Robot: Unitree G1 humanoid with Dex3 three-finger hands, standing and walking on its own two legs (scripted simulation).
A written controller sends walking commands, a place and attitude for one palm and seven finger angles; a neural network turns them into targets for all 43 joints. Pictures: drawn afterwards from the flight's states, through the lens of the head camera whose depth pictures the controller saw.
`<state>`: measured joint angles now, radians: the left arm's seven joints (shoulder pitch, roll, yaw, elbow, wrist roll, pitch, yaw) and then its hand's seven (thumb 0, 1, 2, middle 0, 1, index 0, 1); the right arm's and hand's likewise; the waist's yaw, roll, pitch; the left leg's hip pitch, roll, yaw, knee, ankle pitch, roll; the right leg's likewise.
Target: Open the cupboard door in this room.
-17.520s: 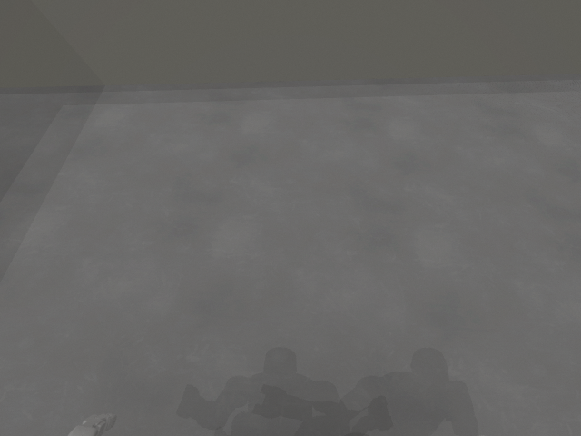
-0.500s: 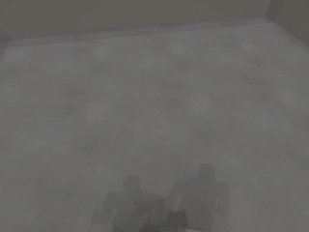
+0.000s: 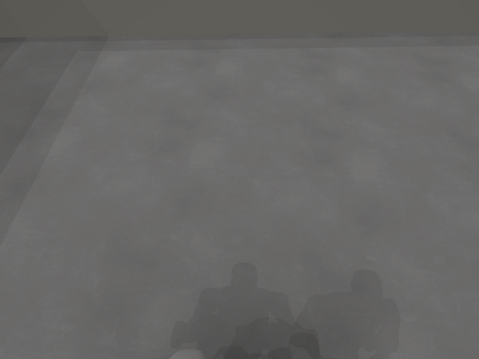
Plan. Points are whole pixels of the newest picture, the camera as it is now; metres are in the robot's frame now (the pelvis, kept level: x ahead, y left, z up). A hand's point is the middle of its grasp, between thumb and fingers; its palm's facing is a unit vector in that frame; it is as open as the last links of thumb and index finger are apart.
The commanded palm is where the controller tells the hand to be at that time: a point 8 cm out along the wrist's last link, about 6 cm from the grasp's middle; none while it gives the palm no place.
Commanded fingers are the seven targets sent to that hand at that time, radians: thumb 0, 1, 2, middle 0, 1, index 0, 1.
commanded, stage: turn or walk to find it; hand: left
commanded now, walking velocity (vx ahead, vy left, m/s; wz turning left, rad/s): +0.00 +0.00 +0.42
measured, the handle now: out of the picture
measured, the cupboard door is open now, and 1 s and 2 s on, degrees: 0 0 0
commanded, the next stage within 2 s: stand and wait in 0.38 s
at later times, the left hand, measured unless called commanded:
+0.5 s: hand out of the picture +0.04 +0.23 -0.16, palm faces +0.18 -0.95 -0.27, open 7.4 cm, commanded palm none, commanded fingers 0.00 0.90 0.90 -0.20 -0.30 -0.20 -0.30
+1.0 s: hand out of the picture -0.05 +0.21 -0.18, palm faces +0.07 -0.97 -0.22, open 7.4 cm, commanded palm none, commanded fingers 0.00 0.90 0.90 -0.20 -0.30 -0.20 -0.30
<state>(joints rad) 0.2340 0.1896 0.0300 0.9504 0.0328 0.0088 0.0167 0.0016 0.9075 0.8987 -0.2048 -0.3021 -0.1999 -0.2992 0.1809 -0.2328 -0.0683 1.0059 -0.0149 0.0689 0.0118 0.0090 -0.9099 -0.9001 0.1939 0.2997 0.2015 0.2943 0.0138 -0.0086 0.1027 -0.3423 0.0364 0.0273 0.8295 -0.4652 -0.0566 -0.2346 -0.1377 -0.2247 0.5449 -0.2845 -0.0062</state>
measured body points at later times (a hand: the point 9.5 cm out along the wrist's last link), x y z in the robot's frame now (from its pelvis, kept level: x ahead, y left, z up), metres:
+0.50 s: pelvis -0.02 +0.01 +0.00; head +0.00 +0.01 +0.45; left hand +0.03 +0.28 -0.14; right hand +0.08 -0.22 -0.15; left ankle -0.02 +0.14 -0.74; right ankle -0.01 -0.11 -0.73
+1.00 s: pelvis -0.06 +0.01 +0.00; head -0.02 +0.02 +0.44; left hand -0.05 +0.26 -0.16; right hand +0.02 -0.25 -0.14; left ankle -0.06 +0.13 -0.74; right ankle -0.02 -0.10 -0.72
